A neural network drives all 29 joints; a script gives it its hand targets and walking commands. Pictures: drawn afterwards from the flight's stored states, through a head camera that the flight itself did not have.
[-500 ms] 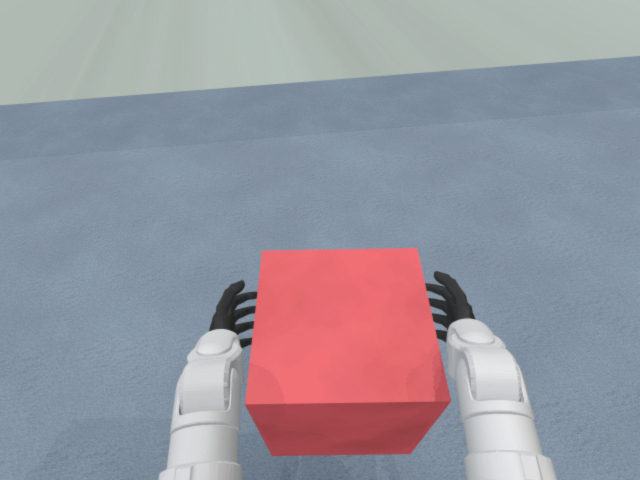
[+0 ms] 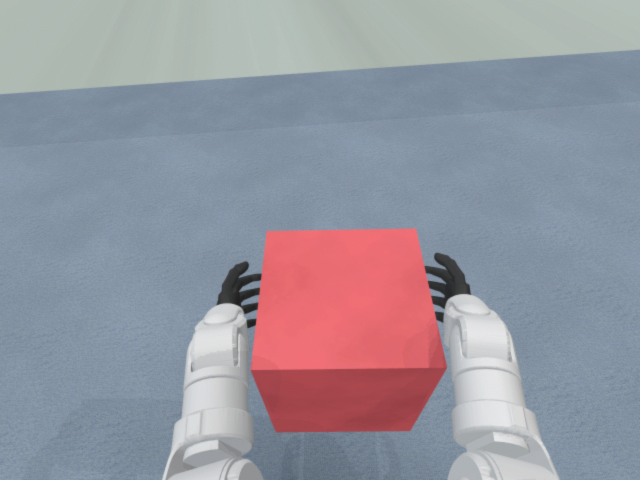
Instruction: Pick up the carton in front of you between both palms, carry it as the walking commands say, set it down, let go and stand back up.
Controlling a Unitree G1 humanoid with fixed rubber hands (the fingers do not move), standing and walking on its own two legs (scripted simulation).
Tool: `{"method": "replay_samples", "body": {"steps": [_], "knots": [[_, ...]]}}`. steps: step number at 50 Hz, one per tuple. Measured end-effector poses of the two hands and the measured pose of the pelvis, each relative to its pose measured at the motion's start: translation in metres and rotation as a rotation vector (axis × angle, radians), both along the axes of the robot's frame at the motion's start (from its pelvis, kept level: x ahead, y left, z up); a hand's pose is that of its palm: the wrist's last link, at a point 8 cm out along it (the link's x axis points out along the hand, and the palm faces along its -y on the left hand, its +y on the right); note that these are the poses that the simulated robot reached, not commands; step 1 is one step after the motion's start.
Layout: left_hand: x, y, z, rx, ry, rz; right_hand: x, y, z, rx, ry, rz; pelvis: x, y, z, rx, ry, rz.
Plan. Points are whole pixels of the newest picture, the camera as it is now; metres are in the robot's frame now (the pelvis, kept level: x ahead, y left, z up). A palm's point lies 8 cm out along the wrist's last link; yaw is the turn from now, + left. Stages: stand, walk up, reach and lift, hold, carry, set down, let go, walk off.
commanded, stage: set down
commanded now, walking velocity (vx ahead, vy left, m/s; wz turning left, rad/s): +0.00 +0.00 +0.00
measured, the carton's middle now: (342, 336) +0.32 -0.01 -0.03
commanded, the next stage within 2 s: none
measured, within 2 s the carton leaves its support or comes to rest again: neither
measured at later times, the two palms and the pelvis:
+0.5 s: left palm (254, 352) +0.37 +0.15 -0.17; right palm (418, 344) +0.37 -0.15 -0.17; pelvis -0.03 +0.01 -0.09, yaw +2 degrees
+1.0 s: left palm (270, 363) +0.41 +0.14 -0.31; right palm (408, 360) +0.41 -0.16 -0.30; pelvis -0.04 +0.00 -0.22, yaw +2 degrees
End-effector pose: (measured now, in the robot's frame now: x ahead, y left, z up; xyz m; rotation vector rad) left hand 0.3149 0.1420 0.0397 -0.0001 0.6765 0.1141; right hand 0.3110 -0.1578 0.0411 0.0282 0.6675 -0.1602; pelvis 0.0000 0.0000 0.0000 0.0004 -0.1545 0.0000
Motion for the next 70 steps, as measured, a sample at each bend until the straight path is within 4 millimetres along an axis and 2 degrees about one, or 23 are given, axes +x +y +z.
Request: {"method": "replay_samples", "body": {"steps": [5,9,12,17,21,25,31,39,59,70], "knots": [[0.014,0.004,-0.010,0.003,0.001,0.015,0.019,0.004,-0.009,0.006,0.000,0.013,-0.011,0.001,-0.009,0.001,0.011,0.016],[0.022,0.011,-0.032,0.017,0.023,0.021,0.032,0.010,-0.031,-0.003,0.023,0.032,-0.016,0.001,-0.016,0.000,0.080,0.018],[0.027,0.014,-0.060,0.031,0.044,0.015,0.038,0.014,-0.060,-0.015,0.043,0.047,-0.019,0.002,-0.023,-0.003,0.168,0.023],[0.034,0.016,-0.123,0.050,0.046,-0.004,0.044,0.016,-0.123,-0.040,0.046,0.060,-0.026,0.003,-0.041,-0.009,0.336,0.029],[0.043,0.013,-0.174,0.038,0.028,-0.008,0.048,0.013,-0.173,-0.038,0.027,0.041,-0.029,0.005,-0.063,-0.013,0.481,0.030],[0.055,0.008,-0.209,0.013,-0.010,0.000,0.057,0.009,-0.207,-0.020,-0.012,0.011,-0.027,0.006,-0.089,-0.014,0.622,0.028],[0.074,0.005,-0.235,-0.016,-0.037,0.013,0.074,0.005,-0.232,0.006,-0.040,-0.015,-0.022,0.007,-0.123,-0.010,0.752,0.022],[0.086,0.005,-0.272,-0.011,0.008,0.011,0.086,0.005,-0.270,0.012,0.004,-0.017,-0.020,0.006,-0.159,-0.008,0.848,0.023],[0.112,-0.002,-0.409,0.000,0.005,-0.024,0.103,-0.002,-0.407,0.000,0.002,-0.039,-0.053,0.002,-0.270,-0.014,0.955,0.026],[0.130,-0.006,-0.475,0.012,0.029,-0.053,0.115,-0.005,-0.473,-0.012,0.027,-0.045,-0.064,0.003,-0.319,-0.018,0.965,0.026]]}}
